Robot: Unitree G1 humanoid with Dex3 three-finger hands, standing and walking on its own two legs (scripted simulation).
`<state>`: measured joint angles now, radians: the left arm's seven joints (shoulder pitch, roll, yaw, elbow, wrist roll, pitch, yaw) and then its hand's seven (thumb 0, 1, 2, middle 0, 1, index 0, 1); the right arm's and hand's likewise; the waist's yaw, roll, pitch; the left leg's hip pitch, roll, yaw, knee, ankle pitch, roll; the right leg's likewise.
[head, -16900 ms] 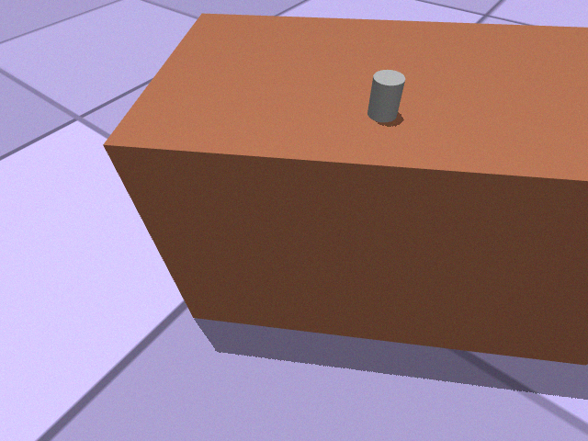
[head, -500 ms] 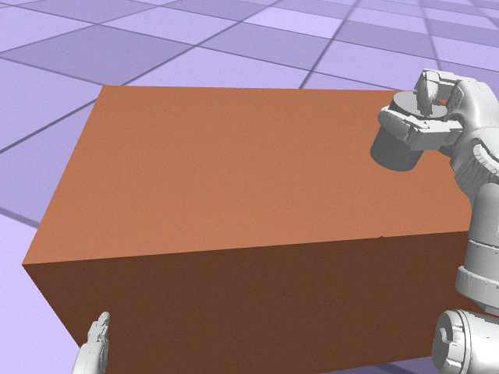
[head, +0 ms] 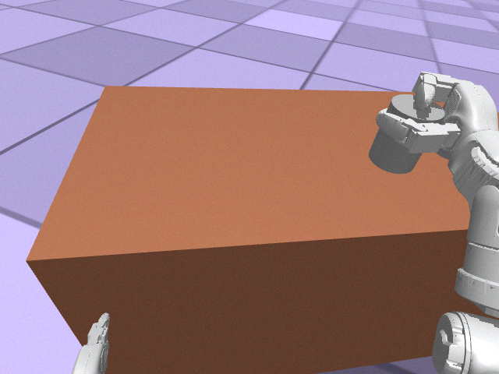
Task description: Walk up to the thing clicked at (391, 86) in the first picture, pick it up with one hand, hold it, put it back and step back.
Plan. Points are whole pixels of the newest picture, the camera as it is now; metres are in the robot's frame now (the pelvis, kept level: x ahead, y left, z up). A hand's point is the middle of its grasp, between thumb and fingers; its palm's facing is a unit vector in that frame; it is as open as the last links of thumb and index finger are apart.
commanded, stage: hold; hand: right
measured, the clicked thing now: (403, 134) +0.34 -0.18 +0.28
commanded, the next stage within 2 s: crouch in 1.38 s
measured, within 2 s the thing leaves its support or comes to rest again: neither
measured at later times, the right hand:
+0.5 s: hand (409, 116) +0.35 -0.17 +0.30, palm faces +0.10 +0.99 -0.02, open 5.6 cm
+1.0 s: hand (404, 107) +0.36 -0.17 +0.31, palm faces +0.10 +1.00 -0.02, open 5.5 cm
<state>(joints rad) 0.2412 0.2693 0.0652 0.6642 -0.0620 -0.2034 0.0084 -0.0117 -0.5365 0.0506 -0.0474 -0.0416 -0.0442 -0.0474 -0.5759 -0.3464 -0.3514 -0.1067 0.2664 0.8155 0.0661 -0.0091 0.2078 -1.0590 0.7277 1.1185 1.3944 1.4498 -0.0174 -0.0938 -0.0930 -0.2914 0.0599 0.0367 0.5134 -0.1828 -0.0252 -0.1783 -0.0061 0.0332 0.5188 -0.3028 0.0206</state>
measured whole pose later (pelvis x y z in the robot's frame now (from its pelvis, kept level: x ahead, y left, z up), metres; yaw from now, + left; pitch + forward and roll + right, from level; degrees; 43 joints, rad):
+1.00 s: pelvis +0.01 +0.00 +0.00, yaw +0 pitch -1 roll +0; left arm 0.25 0.27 0.07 0.64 -0.06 -0.20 0.01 -0.01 -0.54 0.06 -0.05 -0.04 -0.04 -0.05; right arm -0.61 -0.35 -0.35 -0.09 0.26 0.83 0.06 -0.01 0.21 -1.06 0.73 1.12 1.39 1.45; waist -0.02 -0.10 -0.10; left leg -0.29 0.05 0.04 0.51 -0.20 -0.02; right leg -0.17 -0.01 0.03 0.51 -0.31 0.02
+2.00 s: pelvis -0.01 +0.00 +0.00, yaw +2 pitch +0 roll -1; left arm 0.25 0.24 0.06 0.67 -0.03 -0.27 0.04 -0.01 -0.53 0.06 -0.05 -0.04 -0.05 -0.04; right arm -0.78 -0.33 -0.31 0.48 0.16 0.46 0.00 -0.01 0.21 -1.07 0.74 1.11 1.43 1.49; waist 0.04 -0.04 -0.03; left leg -0.38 0.05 0.01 0.53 -0.16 -0.02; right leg -0.25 -0.02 0.00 0.55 -0.30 0.02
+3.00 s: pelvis +0.02 +0.00 +0.00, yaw +2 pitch +7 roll +0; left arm 0.25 0.23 0.06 0.56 -0.01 -0.16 0.04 -0.01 -0.54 0.05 -0.05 -0.03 -0.04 -0.04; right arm -0.87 -0.38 -0.33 0.85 0.11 0.06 0.05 -0.01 0.23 -1.08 0.75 1.10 1.40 1.46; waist 0.07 -0.03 -0.07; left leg -0.47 0.04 0.00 0.54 -0.19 -0.03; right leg -0.35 -0.02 0.00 0.57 -0.34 0.02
